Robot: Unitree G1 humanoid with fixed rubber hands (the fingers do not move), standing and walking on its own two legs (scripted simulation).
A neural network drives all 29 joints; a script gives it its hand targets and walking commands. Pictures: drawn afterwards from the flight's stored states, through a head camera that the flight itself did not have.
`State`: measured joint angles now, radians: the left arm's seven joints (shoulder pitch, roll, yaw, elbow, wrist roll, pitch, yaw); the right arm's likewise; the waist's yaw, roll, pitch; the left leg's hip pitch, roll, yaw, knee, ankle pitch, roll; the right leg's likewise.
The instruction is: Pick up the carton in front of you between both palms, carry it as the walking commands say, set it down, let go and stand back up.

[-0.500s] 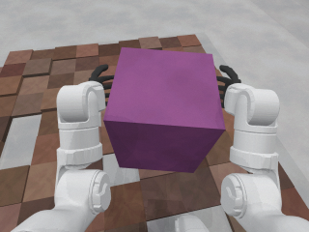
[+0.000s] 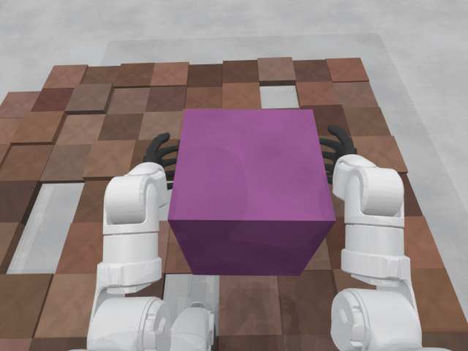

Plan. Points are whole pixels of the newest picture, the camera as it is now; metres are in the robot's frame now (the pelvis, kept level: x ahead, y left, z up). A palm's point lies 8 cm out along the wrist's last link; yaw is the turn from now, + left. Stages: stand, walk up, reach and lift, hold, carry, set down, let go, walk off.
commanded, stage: carry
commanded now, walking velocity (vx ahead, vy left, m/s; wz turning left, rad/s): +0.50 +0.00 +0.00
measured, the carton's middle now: (247, 199) +0.36 +0.02 +0.01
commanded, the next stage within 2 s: none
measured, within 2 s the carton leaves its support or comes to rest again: neither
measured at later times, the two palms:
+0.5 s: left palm (180, 38) +0.67 +0.17 +0.12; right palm (327, 42) +0.66 -0.13 +0.12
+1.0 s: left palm out of the picture +0.97 +0.23 +0.07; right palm out of the picture +0.93 -0.07 +0.07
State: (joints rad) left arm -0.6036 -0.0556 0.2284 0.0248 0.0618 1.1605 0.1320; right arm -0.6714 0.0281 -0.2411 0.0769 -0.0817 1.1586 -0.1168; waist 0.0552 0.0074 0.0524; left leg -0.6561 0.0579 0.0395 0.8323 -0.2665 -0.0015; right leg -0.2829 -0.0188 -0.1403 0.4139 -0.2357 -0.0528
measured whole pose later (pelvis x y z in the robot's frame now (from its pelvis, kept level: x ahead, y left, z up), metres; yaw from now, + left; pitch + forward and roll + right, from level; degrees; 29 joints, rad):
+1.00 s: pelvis +0.67 +0.11 -0.03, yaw -4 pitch +3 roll +0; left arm -0.23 -0.14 0.13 -0.30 0.12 1.23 0.10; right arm -0.22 0.13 -0.15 -0.29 -0.10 1.20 -0.08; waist -0.05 -0.01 -0.09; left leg -0.30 0.04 0.12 0.48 -0.16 0.04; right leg -0.49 -0.04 -0.10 0.83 -0.46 -0.02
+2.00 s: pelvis +1.35 +0.18 -0.01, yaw +0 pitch +5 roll +2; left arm -0.82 0.02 0.22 0.09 0.00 1.27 0.16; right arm -0.81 0.02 -0.30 0.02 -0.13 1.28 -0.10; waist 0.16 -0.04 0.02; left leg -0.60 -0.01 0.01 0.99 -0.35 0.03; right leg -0.22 0.06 -0.14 0.44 -0.29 -0.14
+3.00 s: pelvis +2.06 +0.25 -0.04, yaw +0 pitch +5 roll +1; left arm -0.67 -0.01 0.19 0.13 0.05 1.20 0.14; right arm -0.67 0.01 -0.23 0.10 -0.09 1.21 -0.12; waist 0.05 0.00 -0.04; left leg -0.64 0.07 0.03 0.81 -0.24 0.00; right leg -0.20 0.02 -0.14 0.40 -0.28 -0.08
